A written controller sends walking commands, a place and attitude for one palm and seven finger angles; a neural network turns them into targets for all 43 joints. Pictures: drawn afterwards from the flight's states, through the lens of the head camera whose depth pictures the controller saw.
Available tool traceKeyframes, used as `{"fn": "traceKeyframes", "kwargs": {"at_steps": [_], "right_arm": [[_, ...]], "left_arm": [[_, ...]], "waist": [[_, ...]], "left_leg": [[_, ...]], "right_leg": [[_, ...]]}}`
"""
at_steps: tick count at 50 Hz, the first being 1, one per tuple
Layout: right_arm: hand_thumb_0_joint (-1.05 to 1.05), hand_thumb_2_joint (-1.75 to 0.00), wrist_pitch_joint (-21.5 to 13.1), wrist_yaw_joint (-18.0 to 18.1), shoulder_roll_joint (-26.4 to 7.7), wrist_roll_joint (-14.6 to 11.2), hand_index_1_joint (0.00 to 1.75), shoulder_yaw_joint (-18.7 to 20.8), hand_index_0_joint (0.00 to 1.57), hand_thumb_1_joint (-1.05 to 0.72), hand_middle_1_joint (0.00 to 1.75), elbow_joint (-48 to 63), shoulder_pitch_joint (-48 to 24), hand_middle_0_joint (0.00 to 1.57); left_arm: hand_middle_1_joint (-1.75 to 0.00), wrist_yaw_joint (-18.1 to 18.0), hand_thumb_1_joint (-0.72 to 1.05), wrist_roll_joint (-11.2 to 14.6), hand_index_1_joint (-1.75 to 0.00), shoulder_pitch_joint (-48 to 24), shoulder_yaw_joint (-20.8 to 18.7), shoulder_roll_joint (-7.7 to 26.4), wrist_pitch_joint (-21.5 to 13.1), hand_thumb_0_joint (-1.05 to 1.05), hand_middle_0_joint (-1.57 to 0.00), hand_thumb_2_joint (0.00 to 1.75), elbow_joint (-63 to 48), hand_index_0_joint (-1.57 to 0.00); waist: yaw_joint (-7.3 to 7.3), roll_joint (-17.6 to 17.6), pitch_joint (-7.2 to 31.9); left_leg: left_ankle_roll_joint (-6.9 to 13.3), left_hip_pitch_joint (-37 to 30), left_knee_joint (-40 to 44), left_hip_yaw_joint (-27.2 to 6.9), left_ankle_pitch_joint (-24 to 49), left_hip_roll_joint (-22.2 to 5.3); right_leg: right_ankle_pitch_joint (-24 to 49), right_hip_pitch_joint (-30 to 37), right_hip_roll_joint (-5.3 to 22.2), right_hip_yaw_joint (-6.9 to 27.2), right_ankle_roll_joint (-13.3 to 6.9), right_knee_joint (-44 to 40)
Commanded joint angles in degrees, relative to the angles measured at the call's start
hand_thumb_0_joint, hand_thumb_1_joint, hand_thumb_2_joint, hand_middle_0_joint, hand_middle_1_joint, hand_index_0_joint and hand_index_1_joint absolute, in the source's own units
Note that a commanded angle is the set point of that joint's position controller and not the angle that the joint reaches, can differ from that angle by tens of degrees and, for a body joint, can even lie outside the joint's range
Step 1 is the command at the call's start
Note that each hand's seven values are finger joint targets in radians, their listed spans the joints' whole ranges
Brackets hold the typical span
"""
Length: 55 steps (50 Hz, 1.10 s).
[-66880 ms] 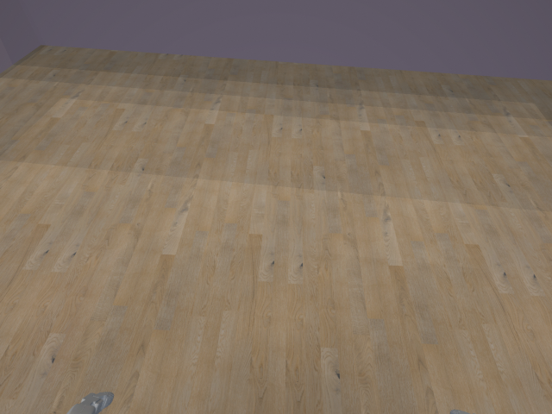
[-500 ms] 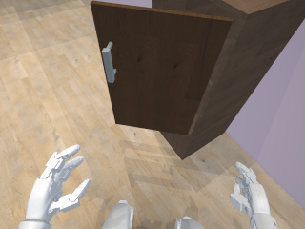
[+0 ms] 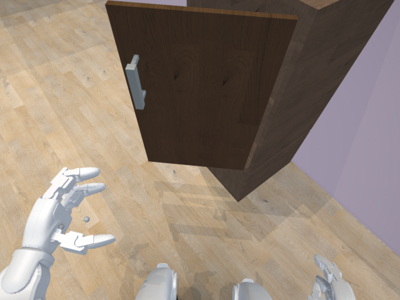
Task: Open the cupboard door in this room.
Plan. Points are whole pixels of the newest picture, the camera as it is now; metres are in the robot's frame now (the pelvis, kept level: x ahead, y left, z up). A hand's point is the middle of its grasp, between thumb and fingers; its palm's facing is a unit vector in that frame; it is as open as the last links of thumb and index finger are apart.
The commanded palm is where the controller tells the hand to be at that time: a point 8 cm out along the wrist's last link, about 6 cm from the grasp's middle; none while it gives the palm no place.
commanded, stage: raise the hand with hooked fingers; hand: left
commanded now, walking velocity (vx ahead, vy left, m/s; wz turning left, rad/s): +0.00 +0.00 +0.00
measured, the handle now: (137, 83) +0.59 +0.19 +0.06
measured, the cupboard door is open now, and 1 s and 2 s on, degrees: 47 47 47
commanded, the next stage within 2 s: move the hooked fingers beside the handle in 1.06 s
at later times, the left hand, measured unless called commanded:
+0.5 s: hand (59, 187) +0.29 +0.26 +0.08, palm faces -0.01 -1.00 -0.08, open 13.9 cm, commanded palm +0.27 +0.31 +0.08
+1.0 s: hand (66, 183) +0.30 +0.26 +0.07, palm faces -0.05 -1.00 -0.05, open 14.0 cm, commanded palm +0.28 +0.31 +0.08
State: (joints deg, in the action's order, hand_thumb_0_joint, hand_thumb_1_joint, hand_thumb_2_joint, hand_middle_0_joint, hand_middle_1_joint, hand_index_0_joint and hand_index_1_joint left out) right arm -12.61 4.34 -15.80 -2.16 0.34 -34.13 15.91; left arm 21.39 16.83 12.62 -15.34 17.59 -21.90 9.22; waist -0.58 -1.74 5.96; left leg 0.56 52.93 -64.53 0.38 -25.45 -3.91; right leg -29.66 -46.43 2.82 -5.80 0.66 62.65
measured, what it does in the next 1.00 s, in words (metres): stands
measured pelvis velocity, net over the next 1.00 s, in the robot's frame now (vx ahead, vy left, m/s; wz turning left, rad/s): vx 0.01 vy -0.01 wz -0.01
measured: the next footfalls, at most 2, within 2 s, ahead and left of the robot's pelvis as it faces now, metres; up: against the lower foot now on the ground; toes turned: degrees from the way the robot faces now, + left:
none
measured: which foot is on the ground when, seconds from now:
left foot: down 0.00-1.00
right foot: down 0.00-1.00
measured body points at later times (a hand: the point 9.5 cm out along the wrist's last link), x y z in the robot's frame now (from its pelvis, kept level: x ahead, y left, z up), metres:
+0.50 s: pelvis +0.02 +0.00 +0.02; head +0.08 +0.01 +0.46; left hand +0.28 +0.32 +0.09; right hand +0.18 -0.24 -0.06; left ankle +0.06 +0.11 -0.65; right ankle +0.01 -0.13 -0.65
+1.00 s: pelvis +0.01 -0.01 +0.02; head +0.08 +0.00 +0.46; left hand +0.30 +0.31 +0.08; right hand +0.16 -0.27 -0.06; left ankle +0.06 +0.11 -0.65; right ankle +0.01 -0.13 -0.65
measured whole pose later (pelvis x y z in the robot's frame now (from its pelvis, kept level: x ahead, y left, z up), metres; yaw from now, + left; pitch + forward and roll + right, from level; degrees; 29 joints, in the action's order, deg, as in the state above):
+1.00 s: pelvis +0.01 -0.01 +0.02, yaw -1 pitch +13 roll -2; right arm -11.5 3.5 -16.2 -2.4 -1.2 -31.7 16.5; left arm 33.1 21.1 0.1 -25.5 24.1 -18.0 24.0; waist -1.1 -1.5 5.7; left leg -0.3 47.8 -59.3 0.8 -24.6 -4.8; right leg -28.2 -41.8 1.5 -5.4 0.0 57.2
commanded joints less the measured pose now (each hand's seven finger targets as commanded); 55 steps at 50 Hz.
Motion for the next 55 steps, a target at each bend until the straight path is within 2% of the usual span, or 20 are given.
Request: {"fn": "traceKeyframes", "kwargs": {"at_steps": [1, 3, 6, 9, 11, 15, 18, 21, 26, 29, 31, 33, 36, 39, 41, 43, 46, 50, 51, 55], "right_arm": [[0.0, -0.9, -4.1, 1.1, -8.2, -0.3, 0.3, 2.6, 0.2, -0.9, 0.3, 10.1, -2.2, 0.2], [0.0, -0.9, -4.3, 0.9, -7.5, -0.2, 0.3, 2.6, 0.2, -0.9, 0.3, 10.2, -2.2, 0.2], [0.0, -0.9, -4.1, 0.2, -7.0, 0.3, 0.3, 2.4, 0.2, -0.9, 0.3, 9.6, -2.2, 0.2], [0.0, -0.9, -3.0, -0.3, -7.4, 0.0, 0.3, 2.2, 0.2, -0.9, 0.3, 9.3, -2.1, 0.2], [0.0, -0.9, -2.5, -0.1, -8.0, -0.1, 0.3, 2.0, 0.2, -0.9, 0.3, 9.5, -1.6, 0.2], [0.0, -0.9, -2.3, 0.5, -9.0, -0.4, 0.3, 1.9, 0.2, -0.9, 0.3, 10.8, -1.1, 0.2], [0.0, -0.9, -2.7, 0.7, -8.7, -0.1, 0.3, 1.7, 0.2, -0.9, 0.3, 10.7, -1.1, 0.2], [0.0, -0.9, -3.2, 0.6, -8.6, 0.3, 0.3, 1.4, 0.2, -0.9, 0.3, 9.8, -0.9, 0.2], [0.0, -0.9, -2.2, 0.7, -9.2, -0.2, 0.3, 1.3, 0.2, -0.9, 0.3, 8.8, -0.5, 0.2], [0.0, -0.9, -1.7, 0.8, -9.7, -0.5, 0.3, 1.5, 0.2, -0.9, 0.3, 9.4, 0.0, 0.2], [0.0, -0.9, -2.2, 0.6, -9.7, -0.4, 0.3, 1.7, 0.2, -0.9, 0.3, 10.1, 0.1, 0.2], [0.0, -0.9, -2.3, 0.1, -9.5, -0.3, 0.3, 1.9, 0.2, -0.9, 0.3, 10.4, 0.4, 0.2], [0.0, -0.9, -2.5, -0.2, -9.5, 0.2, 0.3, 2.0, 0.2, -0.9, 0.3, 9.8, 0.7, 0.2], [0.0, -0.9, -2.4, -0.4, -9.0, 0.1, 0.3, 2.0, 0.2, -0.9, 0.3, 9.6, 0.4, 0.2], [0.0, -0.9, -2.2, -0.4, -9.2, 0.2, 0.3, 2.1, 0.2, -0.9, 0.3, 9.7, 0.8, 0.2], [0.0, -0.9, -1.9, -0.4, -9.0, -0.1, 0.3, 2.1, 0.2, -0.9, 0.3, 9.7, 0.7, 0.2], [0.0, -0.9, -1.8, -0.2, -9.3, -0.3, 0.3, 2.1, 0.2, -0.9, 0.3, 10.2, 0.7, 0.2], [0.0, -0.9, -1.6, 0.0, -9.2, -0.4, 0.3, 2.0, 0.2, -0.9, 0.3, 10.3, 0.3, 0.2], [0.0, -0.9, -1.7, 0.1, -9.3, -0.2, 0.3, 1.9, 0.2, -0.9, 0.3, 10.1, 0.4, 0.2], [0.0, -0.9, -1.6, 0.1, -9.1, -0.3, 0.3, 1.7, 0.2, -0.9, 0.3, 10.3, 0.0, 0.2]], "left_arm": [[-1.1, 3.7, -0.34, 3.5, -1.1, -7.3, -8.4, 13.9, -1.4, 0.0, -0.29, 0.37, -12.0, -0.29], [-1.12, 2.8, -0.38, 4.5, -1.12, -7.0, -10.6, 14.4, -1.9, 0.0, -0.29, 0.35, -15.1, -0.29], [-1.17, 0.6, -0.45, 4.6, -1.17, -7.2, -11.8, 14.1, -2.5, 0.0, -0.3, 0.32, -14.5, -0.3], [-1.2, 1.0, -0.5, 3.3, -1.2, -8.6, -8.5, 10.7, -1.2, 0.0, -0.3, 0.3, -7.9, -0.3], [-1.2, 3.1, -0.5, 2.9, -1.2, -10.8, -7.3, 10.9, 0.8, 0.0, -0.3, 0.3, -3.3, -0.3], [-1.2, 7.2, -0.5, 3.1, -1.2, -14.8, -9.1, 14.9, 2.9, 0.0, -0.3, 0.3, -3.3, -0.3], [-1.2, 8.1, -0.5, 4.8, -1.2, -18.6, -13.2, 18.8, 1.4, 0.0, -0.3, 0.3, -6.7, -0.3], [-1.2, 7.3, -0.5, 5.9, -1.2, -19.7, -16.4, 21.4, -0.8, 0.0, -0.3, 0.3, -6.2, -0.3], [-1.2, 9.8, -0.5, 5.9, -1.2, -21.4, -14.8, 19.7, 1.4, 0.0, -0.3, 0.3, 5.0, -0.3], [-1.2, 12.6, -0.5, 5.5, -1.2, -22.0, -13.7, 19.9, 4.0, 0.0, -0.3, 0.3, 8.2, -0.3], [-1.2, 13.7, -0.5, 5.7, -1.2, -21.6, -12.8, 19.6, 3.9, 0.0, -0.3, 0.3, 5.8, -0.3], [-1.2, 13.4, -0.5, 6.4, -1.2, -20.9, -14.7, 21.1, 2.6, 0.0, -0.3, 0.3, 3.7, -0.3], [-1.2, 11.5, -0.5, 7.0, -1.2, -21.4, -17.6, 23.4, -0.1, 0.0, -0.3, 0.3, 2.1, -0.3], [-1.2, 9.9, -0.5, 6.9, -1.2, -21.6, -18.2, 22.5, -1.8, 0.0, -0.3, 0.3, 2.5, -0.3], [-1.2, 9.9, -0.5, 7.0, -1.2, -21.7, -18.0, 22.4, -1.7, 0.0, -0.3, 0.3, 3.1, -0.3], [-1.2, 10.4, -0.5, 6.4, -1.2, -21.0, -16.6, 21.4, -1.0, 0.0, -0.3, 0.3, 3.6, -0.3], [-1.2, 11.6, -0.5, 6.0, -1.2, -21.5, -14.8, 20.9, 0.1, 0.0, -0.3, 0.3, 2.8, -0.3], [-1.2, 11.7, -0.5, 6.6, -1.2, -22.2, -15.8, 21.6, 0.2, 0.0, -0.3, 0.3, 2.9, -0.3], [-1.2, 11.6, -0.5, 7.1, -1.2, -22.8, -16.6, 22.3, 0.0, 0.0, -0.3, 0.3, 3.3, -0.3], [-1.2, 11.2, -0.5, 7.1, -1.2, -22.8, -16.4, 21.3, -0.7, 0.0, -0.3, 0.3, 4.8, -0.3]], "waist": [[0.81, -3.3, 16.4], [1.73, -4.9, 18.8], [1.82, -6.3, 16.6], [-0.42, -5.0, 10.1], [-1.19, -3.8, 7.6], [-0.87, -2.8, 13.0], [0.05, -4.6, 17.5], [0.67, -4.7, 17.6], [-0.57, -3.1, 11.3], [-0.52, -2.6, 13.2], [-0.13, -3.3, 15.4], [0.38, -2.8, 17.0], [0.52, -1.0, 16.0], [0.52, -3.9, 15.4], [0.24, -3.3, 15.1], [0.12, -5.6, 15.5], [-0.52, -3.8, 15.5], [-0.47, -4.0, 14.5], [-0.56, -2.2, 13.7], [-0.12, -2.9, 13.9]], "left_leg": [[0.7, -16.3, 12.3, -2.6, 6.8, 3.1], [0.5, -19.7, 12.7, -2.7, 11.9, 3.0], [0.1, -20.6, 12.8, -3.1, 15.0, 2.8], [-0.1, -18.1, 13.5, -2.9, 10.5, 2.7], [0.2, -16.6, 13.7, -2.7, 8.5, 2.8], [0.5, -18.9, 14.0, -2.5, 10.2, 3.0], [0.5, -22.3, 13.3, -2.5, 14.8, 3.0], [0.2, -22.5, 12.9, -3.0, 16.5, 2.9], [0.4, -18.6, 13.7, -2.1, 12.0, 2.9], [0.6, -18.2, 13.9, -1.4, 12.3, 3.3], [0.9, -20.0, 13.5, -1.5, 14.9, 3.2], [1.0, -20.3, 13.3, -1.4, 16.0, 3.3], [0.9, -18.9, 12.5, -1.6, 16.1, 3.1], [0.7, -19.1, 13.0, -1.3, 14.8, 3.3], [0.8, -18.4, 12.6, -1.0, 14.4, 3.1], [0.8, -19.2, 13.1, -0.7, 14.4, 3.2], [1.1, -19.3, 13.1, -1.0, 14.1, 3.0], [0.9, -19.1, 13.5, -1.1, 12.5, 3.1], [1.0, -18.3, 12.9, -1.2, 12.9, 3.0], [0.7, -18.0, 13.4, -1.2, 11.2, 3.1]], "right_leg": [[5.9, 5.7, -4.1, 2.6, -2.0, -11.7], [10.9, 7.3, -4.2, 1.8, -2.0, -11.0], [13.4, 6.7, -4.8, 0.9, -2.4, -10.1], [10.4, 3.3, -4.7, 0.5, -1.9, -11.3], [9.5, 2.8, -4.9, 0.8, -2.0, -12.2], [11.1, 5.6, -4.7, 1.4, -1.8, -13.2], [14.9, 7.8, -4.9, 1.7, -2.0, -12.7], [15.6, 8.0, -5.3, 1.5, -2.4, -12.0], [12.6, 6.6, -5.0, 2.0, -2.1, -13.8], [13.6, 8.1, -4.5, 2.7, -1.8, -14.6], [15.9, 9.0, -4.7, 2.8, -2.1, -14.3], [16.9, 9.9, -4.7, 3.1, -1.9, -14.3], [16.4, 9.8, -5.0, 3.2, -2.1, -13.6], [14.9, 8.7, -4.8, 3.1, -1.9, -13.3], [14.8, 9.0, -4.8, 3.6, -1.9, -13.5], [15.4, 8.9, -4.6, 3.6, -1.7, -13.7], [15.3, 9.0, -4.8, 3.8, -1.8, -14.0], [13.5, 8.1, -4.7, 3.6, -1.6, -14.5], [13.8, 8.4, -4.9, 4.0, -1.8, -14.5], [11.9, 7.9, -4.7, 3.7, -1.6, -14.3]]}}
